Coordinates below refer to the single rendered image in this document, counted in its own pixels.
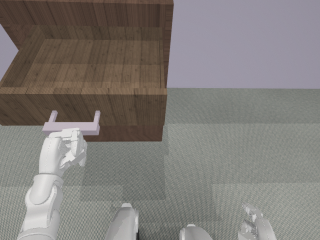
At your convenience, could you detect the cabinet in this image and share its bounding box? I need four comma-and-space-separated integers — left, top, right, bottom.
0, 0, 174, 142

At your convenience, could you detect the robot thigh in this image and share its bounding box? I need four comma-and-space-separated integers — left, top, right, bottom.
179, 226, 213, 240
104, 207, 139, 240

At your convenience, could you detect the left robot hand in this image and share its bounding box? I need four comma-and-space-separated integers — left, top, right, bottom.
39, 127, 87, 177

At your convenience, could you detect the robot left thigh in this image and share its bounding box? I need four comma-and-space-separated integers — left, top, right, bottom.
104, 207, 139, 240

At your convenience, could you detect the robot left forearm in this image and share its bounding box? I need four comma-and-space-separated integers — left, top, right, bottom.
17, 173, 64, 240

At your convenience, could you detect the drawer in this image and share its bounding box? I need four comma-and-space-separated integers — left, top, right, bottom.
0, 25, 168, 126

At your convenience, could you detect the right robot hand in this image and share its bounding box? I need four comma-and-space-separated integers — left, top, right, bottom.
238, 202, 277, 240

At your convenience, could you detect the robot right thigh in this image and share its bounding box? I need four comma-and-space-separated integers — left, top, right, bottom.
179, 226, 213, 240

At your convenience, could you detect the handle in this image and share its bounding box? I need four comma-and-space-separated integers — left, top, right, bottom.
42, 110, 101, 136

